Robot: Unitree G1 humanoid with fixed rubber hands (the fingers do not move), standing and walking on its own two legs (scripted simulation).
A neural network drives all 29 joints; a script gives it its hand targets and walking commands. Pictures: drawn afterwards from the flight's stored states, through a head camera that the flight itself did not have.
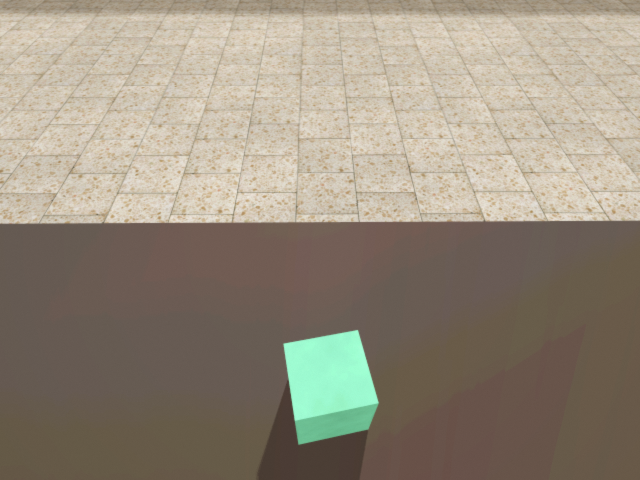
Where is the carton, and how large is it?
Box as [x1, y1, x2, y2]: [284, 330, 378, 444]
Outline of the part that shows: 357,330 284,343 298,444 368,428 378,402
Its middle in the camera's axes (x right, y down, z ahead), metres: +0.02 +0.43 +1.10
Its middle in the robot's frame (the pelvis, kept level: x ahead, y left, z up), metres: +0.44 -0.01 -0.65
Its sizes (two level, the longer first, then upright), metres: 0.210 0.200 0.250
